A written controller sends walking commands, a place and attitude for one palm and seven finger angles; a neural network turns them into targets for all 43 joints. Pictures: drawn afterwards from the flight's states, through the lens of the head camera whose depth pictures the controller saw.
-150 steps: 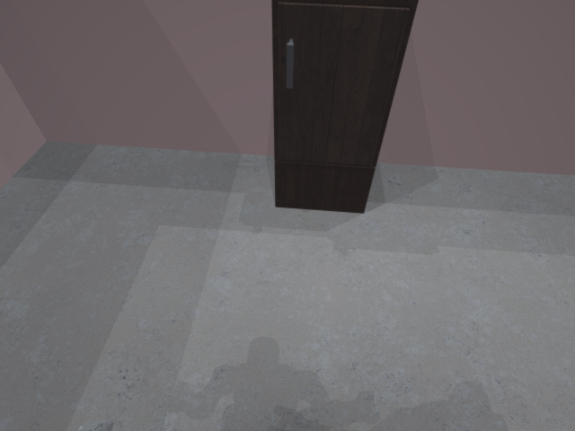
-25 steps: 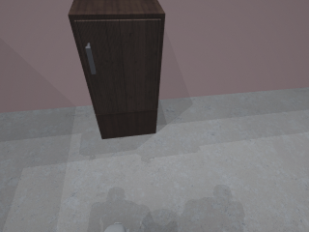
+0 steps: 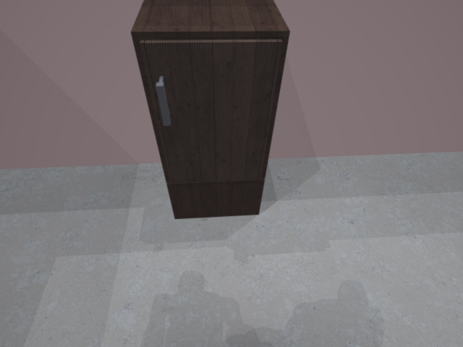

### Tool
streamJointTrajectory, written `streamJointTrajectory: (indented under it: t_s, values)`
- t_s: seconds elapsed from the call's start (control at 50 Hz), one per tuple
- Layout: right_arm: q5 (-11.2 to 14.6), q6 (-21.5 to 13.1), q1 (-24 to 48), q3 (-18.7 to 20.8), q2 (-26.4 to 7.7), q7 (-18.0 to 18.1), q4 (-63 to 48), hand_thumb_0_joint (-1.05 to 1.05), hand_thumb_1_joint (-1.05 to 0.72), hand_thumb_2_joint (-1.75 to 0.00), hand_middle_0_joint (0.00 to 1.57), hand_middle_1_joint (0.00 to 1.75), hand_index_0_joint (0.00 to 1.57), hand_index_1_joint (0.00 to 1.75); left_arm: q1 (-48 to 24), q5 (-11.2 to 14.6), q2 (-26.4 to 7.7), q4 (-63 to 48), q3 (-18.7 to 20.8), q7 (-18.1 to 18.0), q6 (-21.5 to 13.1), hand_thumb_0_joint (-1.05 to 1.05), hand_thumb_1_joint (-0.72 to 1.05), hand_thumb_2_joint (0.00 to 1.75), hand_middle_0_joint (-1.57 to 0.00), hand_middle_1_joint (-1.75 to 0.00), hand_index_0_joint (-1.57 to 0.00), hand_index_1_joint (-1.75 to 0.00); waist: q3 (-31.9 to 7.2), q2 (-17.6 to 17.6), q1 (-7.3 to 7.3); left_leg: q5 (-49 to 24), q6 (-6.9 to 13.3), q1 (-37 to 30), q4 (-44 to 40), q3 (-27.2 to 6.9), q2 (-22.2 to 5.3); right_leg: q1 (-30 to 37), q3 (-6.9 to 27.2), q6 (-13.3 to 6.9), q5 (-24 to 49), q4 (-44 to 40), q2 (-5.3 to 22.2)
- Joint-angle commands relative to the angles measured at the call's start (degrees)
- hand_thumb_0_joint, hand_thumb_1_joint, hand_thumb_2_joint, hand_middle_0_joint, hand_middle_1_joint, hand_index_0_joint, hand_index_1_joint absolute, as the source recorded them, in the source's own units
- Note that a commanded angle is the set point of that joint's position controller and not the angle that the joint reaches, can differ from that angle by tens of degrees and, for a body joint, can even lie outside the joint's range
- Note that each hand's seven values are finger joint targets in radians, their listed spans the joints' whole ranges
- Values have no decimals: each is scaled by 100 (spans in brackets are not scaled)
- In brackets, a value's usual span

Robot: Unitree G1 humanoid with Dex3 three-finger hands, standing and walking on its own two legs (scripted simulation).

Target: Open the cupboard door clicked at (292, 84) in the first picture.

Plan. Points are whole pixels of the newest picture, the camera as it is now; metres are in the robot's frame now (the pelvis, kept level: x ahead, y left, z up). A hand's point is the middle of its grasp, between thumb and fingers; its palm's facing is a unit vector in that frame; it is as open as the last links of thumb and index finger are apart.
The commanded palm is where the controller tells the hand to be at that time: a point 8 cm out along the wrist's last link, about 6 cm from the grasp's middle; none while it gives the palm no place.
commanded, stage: take the last steps up to it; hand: left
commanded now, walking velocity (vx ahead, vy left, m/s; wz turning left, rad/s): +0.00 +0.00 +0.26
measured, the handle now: (164, 101) +0.79 +0.25 -0.03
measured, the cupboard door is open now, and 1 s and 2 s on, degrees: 0 0 0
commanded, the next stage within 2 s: come to a stop and stand still in 0.88 s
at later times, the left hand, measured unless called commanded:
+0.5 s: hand out of the picture +0.03 +0.19 -0.17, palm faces +0.12 -0.98 -0.14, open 7.4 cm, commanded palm none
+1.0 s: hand (165, 309) +0.23 +0.16 -0.17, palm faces +0.14 -0.97 -0.18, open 7.2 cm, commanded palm none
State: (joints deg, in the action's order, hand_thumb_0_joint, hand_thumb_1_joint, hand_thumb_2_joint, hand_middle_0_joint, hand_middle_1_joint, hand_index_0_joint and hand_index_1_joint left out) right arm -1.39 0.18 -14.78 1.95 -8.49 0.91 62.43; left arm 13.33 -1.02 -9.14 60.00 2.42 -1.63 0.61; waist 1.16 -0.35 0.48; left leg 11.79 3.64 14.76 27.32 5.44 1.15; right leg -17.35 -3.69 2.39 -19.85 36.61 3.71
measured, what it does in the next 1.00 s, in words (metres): walks ahead: right foot, then left foot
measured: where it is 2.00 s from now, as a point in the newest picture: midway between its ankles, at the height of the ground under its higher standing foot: outside the picture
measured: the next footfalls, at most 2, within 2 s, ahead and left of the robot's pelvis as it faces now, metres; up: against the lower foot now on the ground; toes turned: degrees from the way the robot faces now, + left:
right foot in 0.04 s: +0.06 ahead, -0.13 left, +0.00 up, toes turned -4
left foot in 0.32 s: +0.06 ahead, +0.12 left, +0.00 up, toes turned +12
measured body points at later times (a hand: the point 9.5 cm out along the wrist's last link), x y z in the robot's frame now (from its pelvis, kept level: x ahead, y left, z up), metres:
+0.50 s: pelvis +0.07 +0.01 +0.01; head +0.08 +0.03 +0.45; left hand +0.03 +0.24 -0.16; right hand +0.06 -0.21 -0.14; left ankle +0.02 +0.11 -0.74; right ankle +0.07 -0.11 -0.68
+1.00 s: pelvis +0.23 -0.02 +0.00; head +0.24 -0.02 +0.45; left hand +0.22 +0.21 -0.15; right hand +0.30 -0.25 -0.15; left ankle +0.26 +0.11 -0.70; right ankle +0.23 -0.12 -0.74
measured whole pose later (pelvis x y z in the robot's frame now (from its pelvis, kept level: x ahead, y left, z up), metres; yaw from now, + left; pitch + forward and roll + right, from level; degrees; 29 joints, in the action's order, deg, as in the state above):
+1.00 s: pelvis +0.23 -0.02 +0.00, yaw +5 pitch +0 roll -1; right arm -1.5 -1.3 -12.1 3.3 -10.2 0.0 60.4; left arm 16.0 -1.6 -8.4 62.1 2.5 -0.6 -3.0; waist 1.4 0.9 0.0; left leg 18.6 -0.4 26.0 47.1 5.5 -5.9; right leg -10.0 -10.4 -2.0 -14.1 24.5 1.3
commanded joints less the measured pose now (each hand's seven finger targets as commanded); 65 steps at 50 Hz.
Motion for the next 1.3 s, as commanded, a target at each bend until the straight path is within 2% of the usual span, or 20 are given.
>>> streamJointTrajectory:
  t_s: [0.0, 0.06, 0.18, 0.26, 0.28, 0.32, 0.34, 0.46, 0.6, 0.66, 0.68, 0.7, 0.72, 0.74, 0.78, 0.86, 1.02, 1.06, 1.12, 1.28]
  values:
    - [121, -55, -30, 144, -553, 4, -357, 0, -90, -90, 20, 30, 20, 30, 743, -35, -641, -85, 73, -109, -138, 0, 90, 90, -20, -30, -20, -30, -56, -348, -209, -131, -115, 787, -24, -877, -749, 1155, 808, -212, 1073, -1662, 742]
    - [43, 111, 74, 133, -415, -34, -456, 0, -90, -90, 20, 30, 20, 30, 477, -9, -988, -238, 124, -82, -147, 0, 90, 90, -20, -30, -20, -30, 244, -1498, -183, 1503, -434, 627, 1374, -331, -312, 108, 1632, -1035, 241, -2454, 1706]
    - [8, -32, 63, 140, -282, -139, -496, 0, -90, -90, 20, 30, 20, 30, 882, -93, -876, -94, 185, -4, -244, 0, 90, 90, -20, -30, -20, -30, 368, -790, -279, 1585, -350, 1195, 1750, -84, -459, 801, 1109, -1079, -312, -2352, 1444]
    - [11, -136, -569, 93, -205, -121, -301, 0, -90, -90, 20, 30, 20, 30, 662, -29, -846, -64, 175, 58, -219, 0, 90, 90, -20, -30, -20, -30, 310, -630, 63, 687, -343, -499, 112, 282, -310, -185, 496, -761, -887, -1901, 967]
    - [17, -168, -901, 134, -406, -89, -181, 0, -90, -90, 20, 30, 20, 30, 593, -9, -694, -94, 147, 89, -205, 0, 90, 90, -20, -30, -20, -30, 253, -19, 201, 881, -300, -1131, -238, -70, -515, -690, 209, -556, -1062, -1391, 707]
    - [-60, -198, -1667, 301, -1174, -5, -31, 0, -90, -90, 20, 30, 20, 30, 121, -17, -248, -441, 60, 159, -194, 0, 90, 90, -20, -30, -20, -30, 517, 1745, 541, 2267, 511, -1403, -1762, -2727, -2299, -2008, -639, -166, -1110, 883, -176]
    - [-65, -223, -1774, 287, -1134, 32, 27, 0, -90, -90, 20, 30, 20, 30, -287, -91, -374, -534, 89, 145, -190, 0, 90, 90, -20, -30, -20, -30, 771, 1599, 645, 2160, 729, -1220, -1995, -2976, -2460, -2300, -190, -255, -1172, 1844, -30]
    - [11, -420, -1012, 144, -722, 109, -75, 0, -90, -90, 20, 30, 20, 30, 128, -51, -199, -200, 79, 283, -189, 0, 90, 90, -20, -30, -20, -30, 443, 652, 94, -288, 604, -1117, -1720, -1113, -1776, -1777, 13, -125, 217, 1824, 354]
    - [-37, -372, -1148, 225, -754, 85, 150, 0, -90, -90, 20, 30, 20, 30, -363, -31, -136, -359, 107, 294, -207, 0, 90, 90, -20, -30, -20, -30, 625, 719, 149, -652, 530, -890, -1427, -694, -1766, -995, -330, -167, 486, 224, 155]
    - [-26, -330, -1034, 216, -725, 84, 195, 0, -90, -90, 20, 30, 20, 30, 244, -47, -296, -156, 176, 276, -275, 0, 90, 90, -20, -30, -20, -30, 408, 482, -182, -1015, 278, -550, -477, -404, -1516, 356, -587, -294, 866, -609, -153]
    - [18, -349, -1038, 193, -626, 52, 201, 0, -90, -90, 20, 30, 20, 30, 894, -62, -555, 36, 240, 248, -332, 0, 90, 90, -20, -30, -20, -30, 90, 40, -477, -1086, 104, -36, 474, -142, -1221, 1428, -280, -428, 971, -866, -9]
    - [81, -380, -1067, 132, -332, 2, 85, 0, -90, -90, 20, 30, 20, 30, 1696, -102, -1071, 257, 363, 180, -411, 0, 90, 90, -20, -30, -20, -30, -480, -1141, -761, 128, -166, 1043, 2125, 383, -647, 2600, 1332, -883, 849, -1267, 1256]
    - [105, -372, -924, 86, -268, -9, -164, 0, -90, -90, 20, 30, 20, 30, 2198, -10, -1498, 331, 403, 142, -408, 0, 90, 90, -20, -30, -20, -30, -785, -1659, -789, 2287, -223, 1839, 3685, 124, -229, 2909, 2829, -1382, 1204, -2032, 2218]
    - [95, -332, -634, 128, -351, -13, -183, 0, -90, -90, 20, 30, 20, 30, 1871, 17, -1441, 300, 390, 105, -412, 0, 90, 90, -20, -30, -20, -30, -721, -1619, -760, 2125, -174, 1980, 4388, -415, -461, 2387, 2927, -1484, 708, -2240, 2197]
    - [45, -291, -307, 174, -327, -46, -237, 0, -90, -90, 20, 30, 20, 30, 866, -1, -873, 19, 267, 25, -372, 0, 90, 90, -20, -30, -20, -30, 67, -438, -379, 1271, -165, 2059, 4516, -577, -890, 1220, 2045, -1445, 5, -2420, 1909]
    - [-2, -122, -588, 106, -29, -88, -132, 0, -90, -90, 20, 30, 20, 30, 472, -69, -498, -54, 110, 22, -448, 0, 90, 90, -20, -30, -20, -30, 242, -576, 75, 862, -405, 1165, 3040, -187, -860, 191, 478, -1153, 1727, -2435, 1303]
    - [47, -226, -206, -46, -162, -46, -198, 0, -90, -90, 20, 30, 20, 30, 480, 15, -511, 132, 18, 0, -316, 0, 90, 90, -20, -30, -20, -30, 97, -428, 87, -831, -523, -453, -67, 5, -569, 316, 23, -740, 2543, -1497, 727]
    - [50, -274, -358, 11, -721, 34, -156, 0, -90, -90, 20, 30, 20, 30, 848, 51, -274, 169, -72, -46, -223, 0, 90, 90, -20, -30, -20, -30, -305, 621, -13, -3472, -179, -1208, -197, -710, -1427, 196, -129, -247, 1314, -1074, 277]
    - [128, -150, 98, 54, -914, 164, -250, 0, -90, -90, 20, 30, 20, 30, 970, 57, -413, 188, -81, -94, -24, 0, 90, 90, -20, -30, -20, -30, 38, 1550, -81, -4217, 331, -635, -728, -1127, -1913, 393, -189, -39, -235, -415, 81]
    - [35, 54, 393, 360, -1187, 204, -544, 0, -90, -90, 20, 30, 20, 30, 693, -7, -369, -222, 104, -43, 114, 0, 90, 90, -20, -30, -20, -30, -859, 627, 23, -4106, 819, -1385, -399, -944, -2189, -597, 229, -71, -1097, 1557, -45]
